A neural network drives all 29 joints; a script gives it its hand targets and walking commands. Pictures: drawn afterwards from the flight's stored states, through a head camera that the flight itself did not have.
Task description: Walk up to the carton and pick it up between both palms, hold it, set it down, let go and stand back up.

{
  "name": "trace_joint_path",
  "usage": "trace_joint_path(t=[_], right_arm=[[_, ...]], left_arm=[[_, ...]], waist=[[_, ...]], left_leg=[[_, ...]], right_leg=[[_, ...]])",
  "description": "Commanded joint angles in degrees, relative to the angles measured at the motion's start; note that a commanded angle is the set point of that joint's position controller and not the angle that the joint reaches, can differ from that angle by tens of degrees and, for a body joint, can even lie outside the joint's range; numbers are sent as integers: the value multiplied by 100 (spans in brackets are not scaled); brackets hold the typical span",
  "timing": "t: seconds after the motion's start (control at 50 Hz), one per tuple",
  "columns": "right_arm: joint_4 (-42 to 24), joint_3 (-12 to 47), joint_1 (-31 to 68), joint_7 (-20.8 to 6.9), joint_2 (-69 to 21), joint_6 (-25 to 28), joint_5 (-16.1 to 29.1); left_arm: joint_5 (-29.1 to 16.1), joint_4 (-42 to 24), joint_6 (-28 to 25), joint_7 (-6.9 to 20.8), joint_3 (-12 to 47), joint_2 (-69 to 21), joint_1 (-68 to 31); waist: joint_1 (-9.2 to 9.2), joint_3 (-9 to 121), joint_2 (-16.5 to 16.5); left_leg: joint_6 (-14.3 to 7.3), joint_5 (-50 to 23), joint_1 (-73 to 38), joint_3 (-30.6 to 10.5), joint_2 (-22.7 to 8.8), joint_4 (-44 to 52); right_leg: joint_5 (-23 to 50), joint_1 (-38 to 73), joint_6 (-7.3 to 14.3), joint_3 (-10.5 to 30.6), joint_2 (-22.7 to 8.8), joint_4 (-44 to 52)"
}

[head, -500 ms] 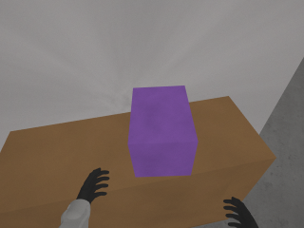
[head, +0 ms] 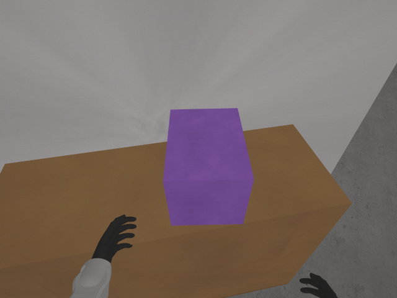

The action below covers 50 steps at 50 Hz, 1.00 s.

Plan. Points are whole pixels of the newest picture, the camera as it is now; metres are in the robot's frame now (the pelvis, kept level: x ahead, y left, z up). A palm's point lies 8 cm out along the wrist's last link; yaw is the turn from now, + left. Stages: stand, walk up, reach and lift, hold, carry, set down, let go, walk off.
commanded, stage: stand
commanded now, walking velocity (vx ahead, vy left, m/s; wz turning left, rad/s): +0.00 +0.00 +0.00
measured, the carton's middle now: (205, 164) +0.45 +0.00 +0.00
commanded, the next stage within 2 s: none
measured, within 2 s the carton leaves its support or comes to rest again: neither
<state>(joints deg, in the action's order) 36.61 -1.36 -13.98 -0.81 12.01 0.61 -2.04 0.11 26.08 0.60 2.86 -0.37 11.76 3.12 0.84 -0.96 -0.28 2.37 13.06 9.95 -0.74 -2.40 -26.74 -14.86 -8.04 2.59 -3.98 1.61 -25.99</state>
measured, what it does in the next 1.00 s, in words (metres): stands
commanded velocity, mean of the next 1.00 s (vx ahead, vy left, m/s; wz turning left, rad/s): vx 0.00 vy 0.00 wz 0.00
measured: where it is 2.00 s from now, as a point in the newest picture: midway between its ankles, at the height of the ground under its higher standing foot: outside the picture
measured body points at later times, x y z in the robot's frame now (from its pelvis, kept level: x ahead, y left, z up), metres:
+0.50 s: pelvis +0.02 +0.00 -0.01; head +0.00 +0.02 +0.44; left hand +0.24 +0.21 -0.03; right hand +0.16 -0.20 -0.12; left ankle +0.01 +0.14 -0.74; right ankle +0.00 -0.09 -0.74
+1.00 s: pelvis +0.02 -0.03 -0.02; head +0.02 -0.02 +0.43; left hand +0.23 +0.21 -0.03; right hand +0.18 -0.23 -0.13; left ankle +0.01 +0.14 -0.74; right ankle +0.00 -0.09 -0.74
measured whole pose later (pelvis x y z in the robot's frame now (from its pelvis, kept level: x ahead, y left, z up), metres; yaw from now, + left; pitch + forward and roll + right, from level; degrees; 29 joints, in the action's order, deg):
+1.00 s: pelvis +0.02 -0.03 -0.02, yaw +8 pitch +0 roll +1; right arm 42.8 -3.1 -11.9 -2.4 8.5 -2.5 -2.1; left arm 0.5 19.9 -3.9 -1.0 0.1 10.0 6.8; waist -0.2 0.8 -1.9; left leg 4.4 18.4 17.7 -7.8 -0.2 -36.2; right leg -23.6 -13.1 4.4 -11.5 -0.8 -36.8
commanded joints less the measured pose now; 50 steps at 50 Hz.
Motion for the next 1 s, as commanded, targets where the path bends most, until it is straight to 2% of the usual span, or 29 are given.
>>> trace_joint_path(t=[0.0,0.02,0.06,0.1,0.12,0.16,0.18,0.2,0.22,0.3,0.36,0.38,0.42,0.46,0.48,0.5,0.52,0.54,0.56,0.58,0.6,0.66,0.72,0.74,0.76,0.8,0.84,0.92,0.98], right_arm=[[-261,-319,-225,-133,655,33,-5],[-206,-284,-215,-158,647,61,-25],[-231,-322,-37,-195,626,74,-31],[-116,-341,-21,-213,667,45,-48],[-108,-270,77,-202,614,42,-37],[-44,-204,-27,-202,527,16,-21],[-22,-233,-39,-224,535,18,-21],[-5,-212,74,-220,548,-5,-28],[2,-251,0,-233,604,-1,-34],[80,-232,-98,-224,546,-41,-28],[219,-225,-116,-152,516,-48,1],[175,-214,-19,-161,467,-45,9],[116,-225,147,-162,371,-56,-21],[95,-259,170,-175,455,-84,-23],[59,-225,218,-172,423,-75,-34],[101,-275,225,-160,437,-77,-23],[73,-258,300,-160,348,-83,-31],[84,-274,302,-173,375,-62,-22],[115,-289,280,-176,381,-56,6],[81,-304,302,-141,399,-57,-10],[80,-289,321,-155,313,-42,21],[72,-297,374,-134,281,-93,-6],[52,-321,414,-165,329,-106,-18],[11,-283,418,-147,302,-122,-44],[45,-335,443,-158,426,-118,-31],[35,-314,377,-159,288,-134,22],[49,-280,414,-166,188,-117,4],[77,-326,509,-131,333,-188,-9],[61,-339,523,-123,413,-200,17]], left_arm=[[222,-53,-14,-290,-433,824,89],[229,-79,-26,-318,-452,930,242],[246,-172,-39,-327,-439,870,337],[213,-281,-42,-374,-385,759,432],[184,-294,-42,-388,-378,769,516],[176,-377,-55,-404,-385,821,617],[148,-365,-39,-418,-358,751,649],[147,-372,-44,-425,-340,711,799],[141,-330,-36,-432,-292,640,858],[158,-329,-44,-434,-297,710,888],[140,-222,-70,-458,-275,681,1085],[131,-228,-77,-465,-292,650,987],[131,-185,-62,-464,-296,703,978],[157,-192,-76,-456,-304,612,952],[126,-198,-74,-470,-306,581,929],[143,-184,-73,-458,-280,511,997],[131,-168,-85,-488,-304,502,1039],[140,-159,-92,-492,-267,484,1150],[165,-143,-92,-478,-281,482,1078],[155,-200,-84,-495,-235,400,1000],[165,-179,-68,-491,-266,495,911],[166,-136,-51,-489,-303,461,1103],[122,-184,-3,-496,-293,419,1030],[113,-243,-1,-489,-332,519,1103],[106,-212,1,-483,-288,404,1226],[132,-247,13,-494,-374,574,1000],[132,-257,20,-496,-372,607,1006],[116,-214,12,-474,-284,436,1220],[143,-259,28,-466,-329,433,1115]], waist=[[-88,-80,-703],[-157,175,-346],[-217,241,-71],[-243,594,-34],[-264,470,-284],[-262,336,-12],[-252,340,-99],[-339,472,134],[-271,215,203],[-234,135,-150],[-270,326,1],[-247,221,-110],[-233,-62,-2],[-213,-248,-300],[-217,-223,-287],[-245,-33,-27],[-276,-3,-182],[-279,264,-51],[-273,267,-190],[-231,401,44],[-211,352,-178],[-288,177,-164],[-256,177,-358],[-339,-20,-534],[-366,84,-463],[-269,173,-395],[-268,290,-614],[-321,-44,-32],[-337,77,-410]], left_leg=[[74,-399,968,151,84,-299],[29,-574,893,116,83,-245],[18,-886,1010,-70,36,-162],[-25,-1202,1096,-181,48,-182],[-47,-1193,1027,-321,0,-150],[-85,-1320,1194,-408,-26,-116],[-83,-1444,1262,-494,-14,-82],[-124,-1442,1164,-545,13,-138],[-118,-1599,1271,-537,40,-167],[-71,-1391,1276,-587,71,-238],[-115,-1505,1217,-682,50,-288],[-101,-1386,1197,-647,78,-263],[-94,-1033,1365,-660,138,-241],[-68,-993,1424,-698,141,-249],[-45,-1147,1396,-650,160,-308],[-39,-1226,1282,-645,130,-331],[-9,-1037,1121,-593,211,-434],[-2,-1244,992,-543,196,-469],[11,-1409,1063,-612,182,-490],[-6,-1471,1074,-564,160,-529],[-30,-1494,1145,-648,158,-506],[28,-1382,980,-579,211,-544],[19,-1341,1207,-493,262,-662],[63,-1282,1211,-447,249,-631],[75,-1181,1140,-453,241,-636],[89,-1003,1329,-361,297,-694],[125,-912,1131,-334,282,-684],[130,-1000,1126,-379,293,-744],[131,-1099,1238,-456,274,-715]], right_leg=[[-1492,-522,116,845,-1025,1078],[-1274,-442,100,743,-983,854],[-893,-284,59,627,-904,640],[-470,48,8,403,-819,303],[-542,-213,-50,268,-779,257],[-357,-126,-90,230,-757,117],[-236,-71,-105,153,-719,-16],[-253,-143,-124,133,-689,-24],[-212,-223,-123,109,-668,-77],[-255,-319,-144,81,-678,-10],[218,-128,-98,109,-730,-92],[85,-288,-80,112,-749,-63],[-253,-461,-119,143,-778,67],[-338,-568,-131,84,-726,84],[-326,-541,-102,72,-757,88],[-160,-497,-102,105,-768,64],[-340,-668,-102,143,-809,245],[-26,-417,-43,146,-788,122],[310,-287,-30,68,-804,-2],[634,-125,-48,20,-798,-74],[799,-129,-63,-8,-805,-129],[286,-452,-61,-3,-801,60],[1200,-64,-37,-98,-885,-72],[1167,-315,-16,-59,-954,-58],[1202,-255,-8,-66,-930,-16],[1180,-14,43,-49,-1027,-32],[1317,-155,66,-87,-1028,-87],[925,-371,67,-32,-1014,-21],[635,-160,69,-138,-946,46]])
